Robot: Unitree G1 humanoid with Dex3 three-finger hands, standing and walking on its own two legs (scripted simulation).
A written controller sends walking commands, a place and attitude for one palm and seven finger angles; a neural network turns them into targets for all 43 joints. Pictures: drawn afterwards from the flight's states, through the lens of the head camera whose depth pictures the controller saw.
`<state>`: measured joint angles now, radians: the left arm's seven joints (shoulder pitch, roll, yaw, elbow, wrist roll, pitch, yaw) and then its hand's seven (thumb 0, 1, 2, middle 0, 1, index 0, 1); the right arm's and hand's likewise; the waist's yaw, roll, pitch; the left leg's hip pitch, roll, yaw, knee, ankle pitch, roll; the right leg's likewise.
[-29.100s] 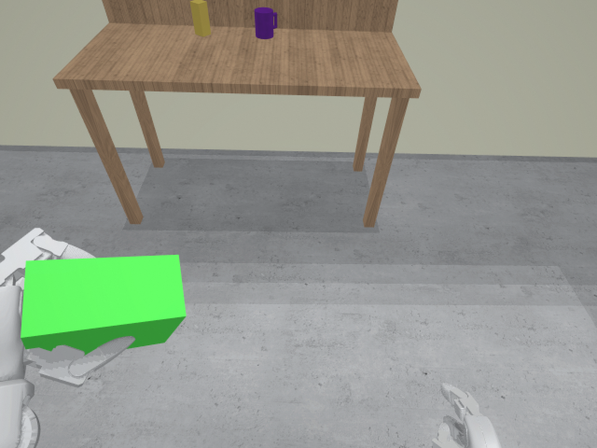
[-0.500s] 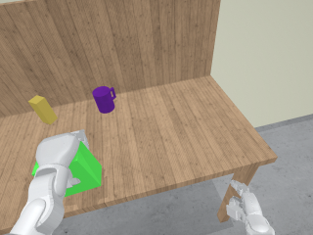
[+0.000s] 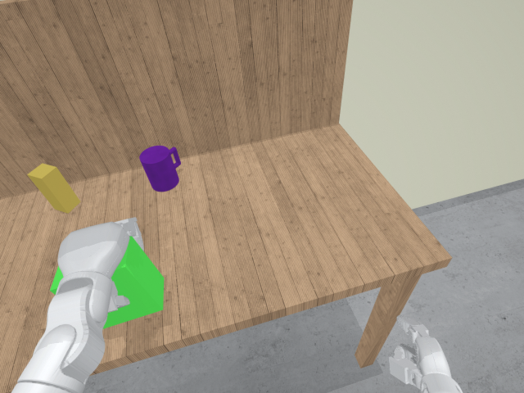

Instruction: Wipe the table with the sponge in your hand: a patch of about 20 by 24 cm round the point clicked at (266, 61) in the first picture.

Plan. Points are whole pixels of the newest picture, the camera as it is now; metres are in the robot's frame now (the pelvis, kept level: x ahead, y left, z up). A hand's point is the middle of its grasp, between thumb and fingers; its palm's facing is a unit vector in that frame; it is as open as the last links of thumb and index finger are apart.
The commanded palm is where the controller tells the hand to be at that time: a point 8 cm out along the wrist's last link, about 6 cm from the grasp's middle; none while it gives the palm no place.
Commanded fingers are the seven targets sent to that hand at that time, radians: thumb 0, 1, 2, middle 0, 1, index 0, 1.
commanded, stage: move the sponge above the wiping area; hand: left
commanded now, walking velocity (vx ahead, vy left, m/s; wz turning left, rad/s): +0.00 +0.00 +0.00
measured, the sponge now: (121, 290) +0.24 +0.29 +0.01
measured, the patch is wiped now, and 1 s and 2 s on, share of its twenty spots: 0.00 0.00 0.00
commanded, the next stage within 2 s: lower the sponge onto the table in 1.24 s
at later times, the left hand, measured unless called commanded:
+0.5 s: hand (121, 271) +0.25 +0.27 +0.06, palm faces -0.01 -0.09 -1.00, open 10.2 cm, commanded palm +0.23 +0.26 +0.12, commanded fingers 0.00 0.10 1.30 -1.20 -1.60 -1.20 -1.60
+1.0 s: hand (125, 270) +0.25 +0.26 +0.06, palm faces +0.00 -0.09 -1.00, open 10.2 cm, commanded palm +0.22 +0.26 +0.12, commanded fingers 0.00 0.10 1.30 -1.20 -1.60 -1.20 -1.60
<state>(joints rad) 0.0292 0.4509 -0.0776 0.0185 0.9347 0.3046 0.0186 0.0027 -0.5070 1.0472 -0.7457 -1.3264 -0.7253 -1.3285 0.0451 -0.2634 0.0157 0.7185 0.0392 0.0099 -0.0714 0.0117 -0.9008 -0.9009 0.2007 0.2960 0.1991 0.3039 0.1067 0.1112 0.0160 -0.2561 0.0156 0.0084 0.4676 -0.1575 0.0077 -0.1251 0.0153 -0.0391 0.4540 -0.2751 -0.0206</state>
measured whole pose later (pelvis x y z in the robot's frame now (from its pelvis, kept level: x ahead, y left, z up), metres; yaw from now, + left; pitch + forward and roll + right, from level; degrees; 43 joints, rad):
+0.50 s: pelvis +0.00 +0.00 +0.00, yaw +0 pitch -3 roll -1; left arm 0.01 0.40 -0.13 0.06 0.97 0.34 0.07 0.00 -0.51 1.05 -0.75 -1.32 -0.73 -1.33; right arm 0.02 -0.24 0.02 0.71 0.04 0.02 -0.06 0.01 -0.90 -0.90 0.20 0.30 0.20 0.30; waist 0.12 0.11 -0.01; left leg -0.27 0.01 0.01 0.47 -0.16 0.01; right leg -0.14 0.01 -0.04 0.46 -0.28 -0.02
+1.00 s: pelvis +0.00 +0.00 +0.00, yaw +0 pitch -3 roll -1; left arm 0.01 0.40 -0.13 0.07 0.95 0.34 0.07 0.00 -0.51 1.05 -0.75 -1.32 -0.73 -1.33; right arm 0.04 -0.25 0.01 0.72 0.05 0.02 -0.06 0.01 -0.90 -0.90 0.20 0.30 0.20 0.30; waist 0.10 0.11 -0.01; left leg -0.27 0.02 0.01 0.47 -0.15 0.00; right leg -0.14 0.02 -0.04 0.47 -0.28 -0.02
